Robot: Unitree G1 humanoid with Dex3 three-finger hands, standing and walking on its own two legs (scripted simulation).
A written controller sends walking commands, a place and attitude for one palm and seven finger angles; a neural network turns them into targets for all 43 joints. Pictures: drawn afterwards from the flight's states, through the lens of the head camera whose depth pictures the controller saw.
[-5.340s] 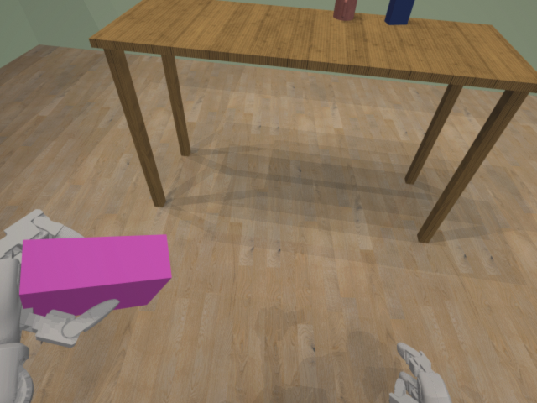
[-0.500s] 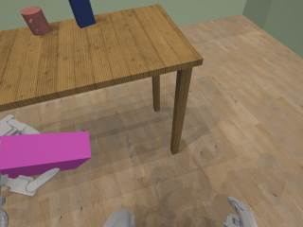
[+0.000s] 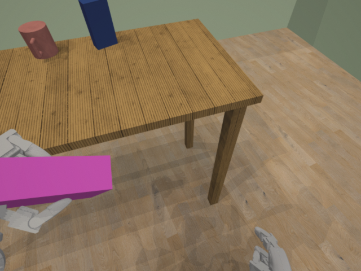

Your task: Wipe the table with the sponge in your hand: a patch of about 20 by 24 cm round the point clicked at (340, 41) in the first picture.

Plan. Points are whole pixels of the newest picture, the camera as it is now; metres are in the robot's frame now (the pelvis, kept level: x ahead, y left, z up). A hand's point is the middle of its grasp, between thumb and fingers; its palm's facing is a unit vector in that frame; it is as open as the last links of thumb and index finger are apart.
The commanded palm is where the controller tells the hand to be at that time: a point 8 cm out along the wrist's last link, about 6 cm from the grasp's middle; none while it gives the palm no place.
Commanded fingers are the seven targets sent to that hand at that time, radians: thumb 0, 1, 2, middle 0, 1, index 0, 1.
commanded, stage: come to a stop and stand still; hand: left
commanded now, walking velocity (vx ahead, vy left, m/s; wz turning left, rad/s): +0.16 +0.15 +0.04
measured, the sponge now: (71, 181) +0.23 +0.19 +0.16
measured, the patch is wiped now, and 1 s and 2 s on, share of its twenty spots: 0.00 0.00 0.00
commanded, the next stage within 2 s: look again from close up in 1.66 s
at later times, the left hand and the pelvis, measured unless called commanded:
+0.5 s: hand (22, 155) +0.26 +0.27 +0.19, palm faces +0.37 -0.82 -0.44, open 9.6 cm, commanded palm +0.20 +0.31 +0.19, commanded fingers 0.00 0.10 1.30 -1.20 -1.60 -1.20 -1.60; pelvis +0.03 +0.03 +0.01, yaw -1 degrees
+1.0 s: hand (20, 204) +0.18 +0.24 +0.18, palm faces +0.40 -0.82 -0.40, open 9.6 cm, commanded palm +0.13 +0.28 +0.19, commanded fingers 0.00 0.10 1.30 -1.20 -1.60 -1.20 -1.60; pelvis -0.03 +0.00 +0.01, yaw +0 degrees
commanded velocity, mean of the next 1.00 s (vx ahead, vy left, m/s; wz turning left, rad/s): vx -0.03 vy -0.04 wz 0.00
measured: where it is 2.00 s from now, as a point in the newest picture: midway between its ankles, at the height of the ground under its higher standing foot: outside the picture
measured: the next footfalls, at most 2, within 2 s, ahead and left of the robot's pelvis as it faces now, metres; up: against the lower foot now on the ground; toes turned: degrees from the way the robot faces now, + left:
left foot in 0.30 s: +0.13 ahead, +0.18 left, +0.00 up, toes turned +8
right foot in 0.56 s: +0.07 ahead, -0.06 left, +0.00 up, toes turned -7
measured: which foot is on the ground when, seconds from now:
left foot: down 0.00-0.00, up 0.02-0.28, down 0.30-0.60, up 0.62-0.90, down 0.92-1.00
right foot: down 0.00-0.30, up 0.32-0.54, down 0.56-1.00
